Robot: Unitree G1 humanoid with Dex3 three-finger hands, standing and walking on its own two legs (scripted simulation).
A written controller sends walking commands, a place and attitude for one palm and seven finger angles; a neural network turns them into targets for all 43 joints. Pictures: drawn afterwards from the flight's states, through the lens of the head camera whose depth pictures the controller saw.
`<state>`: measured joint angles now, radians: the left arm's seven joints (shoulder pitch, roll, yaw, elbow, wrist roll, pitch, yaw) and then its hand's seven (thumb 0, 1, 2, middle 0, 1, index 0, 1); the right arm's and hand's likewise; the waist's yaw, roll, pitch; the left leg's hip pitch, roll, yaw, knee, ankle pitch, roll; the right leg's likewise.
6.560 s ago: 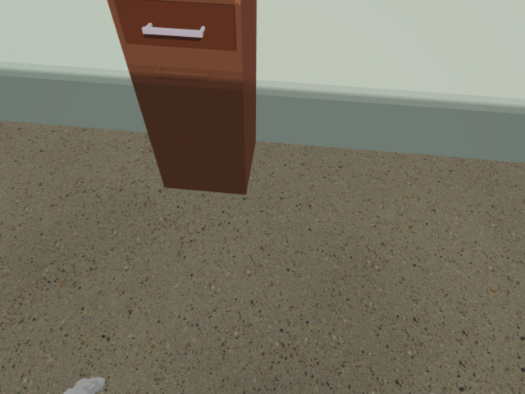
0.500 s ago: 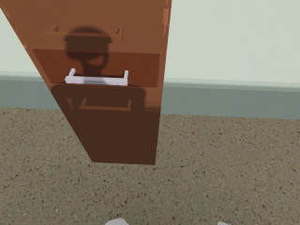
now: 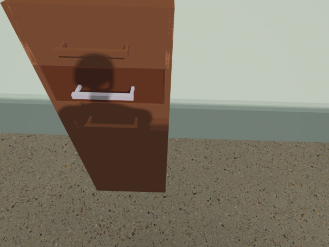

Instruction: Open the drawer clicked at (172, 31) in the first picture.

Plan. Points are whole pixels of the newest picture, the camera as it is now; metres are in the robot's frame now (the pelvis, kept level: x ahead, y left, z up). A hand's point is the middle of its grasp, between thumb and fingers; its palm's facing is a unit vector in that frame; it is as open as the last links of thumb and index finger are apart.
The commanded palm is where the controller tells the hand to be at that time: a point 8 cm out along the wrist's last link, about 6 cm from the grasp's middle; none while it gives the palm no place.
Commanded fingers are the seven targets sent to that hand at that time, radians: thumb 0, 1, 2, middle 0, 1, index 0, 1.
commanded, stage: look again from close up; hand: left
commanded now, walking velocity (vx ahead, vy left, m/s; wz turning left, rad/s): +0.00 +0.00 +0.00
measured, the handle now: (104, 92) +0.56 +0.22 +0.06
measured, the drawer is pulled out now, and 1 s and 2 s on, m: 0.00 0.00 0.00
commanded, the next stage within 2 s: raise the hand with hooked fingers in 0.58 s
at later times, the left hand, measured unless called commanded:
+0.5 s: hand out of the picture +0.00 +0.16 -0.17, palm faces +0.04 -0.99 -0.16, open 7.4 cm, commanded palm none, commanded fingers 0.00 0.90 0.90 -0.20 -0.30 -0.20 -0.30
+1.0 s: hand (91, 202) +0.23 +0.19 -0.02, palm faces +0.00 -0.25 -0.97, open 8.0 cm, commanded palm +0.18 +0.22 +0.01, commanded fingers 0.00 0.50 0.73 -0.23 -0.56 -0.23 -0.56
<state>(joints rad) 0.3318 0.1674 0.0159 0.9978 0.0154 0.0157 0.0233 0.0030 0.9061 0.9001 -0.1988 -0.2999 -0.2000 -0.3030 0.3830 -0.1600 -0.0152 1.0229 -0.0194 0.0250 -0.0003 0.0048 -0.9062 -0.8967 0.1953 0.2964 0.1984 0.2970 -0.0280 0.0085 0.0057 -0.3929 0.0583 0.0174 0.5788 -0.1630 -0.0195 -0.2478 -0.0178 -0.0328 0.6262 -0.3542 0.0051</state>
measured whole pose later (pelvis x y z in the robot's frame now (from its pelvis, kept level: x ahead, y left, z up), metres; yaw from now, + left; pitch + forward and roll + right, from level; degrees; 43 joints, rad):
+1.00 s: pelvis +0.02 -0.01 -0.02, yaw -3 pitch +8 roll +2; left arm 0.41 0.29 -0.09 0.00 0.94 -0.01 0.39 0.01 0.74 0.82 -0.20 -0.42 -0.20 -0.42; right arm 0.10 -0.24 -0.05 0.60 -0.04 -0.06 0.01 0.01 -0.91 -0.90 0.20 0.30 0.20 0.30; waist 0.05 0.04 -0.14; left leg -0.63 0.06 0.08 0.76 -0.27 -0.03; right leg -0.53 -0.03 0.03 0.87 -0.48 0.00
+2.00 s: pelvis +0.03 +0.01 +0.01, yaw +0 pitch -1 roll +0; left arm -0.03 0.52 -0.02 -0.12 0.86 0.07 0.01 0.00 -0.42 0.34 -0.31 -1.15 -0.31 -1.15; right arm 0.07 -0.24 0.01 0.60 0.01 0.08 -0.01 0.01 -0.90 -0.90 0.20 0.30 0.20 0.30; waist 0.08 0.09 -0.01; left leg -0.34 0.03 0.02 0.53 -0.18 -0.01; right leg -0.19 -0.04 -0.03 0.56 -0.36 0.02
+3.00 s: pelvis +0.02 +0.00 +0.01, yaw +2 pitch -1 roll +0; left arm -0.32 0.56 -0.05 0.13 0.84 -0.02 -0.11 0.00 -0.50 0.30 -0.32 -1.20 -0.32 -1.20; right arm 0.11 -0.26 0.01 0.65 0.03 0.09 -0.03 0.01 -0.90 -0.90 0.20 0.30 0.20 0.30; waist 0.07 0.09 0.02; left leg -0.33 0.03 0.00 0.47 -0.12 -0.02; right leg -0.17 -0.03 -0.05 0.49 -0.31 0.02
